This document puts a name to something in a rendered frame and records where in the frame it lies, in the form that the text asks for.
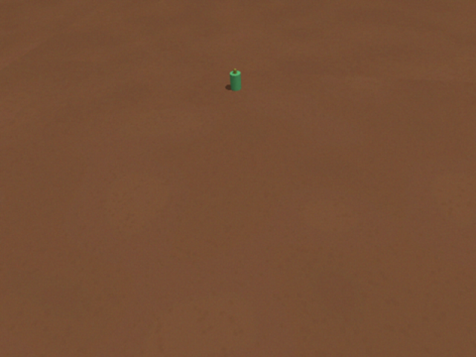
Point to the bottle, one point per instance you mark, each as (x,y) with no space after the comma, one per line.
(235,77)

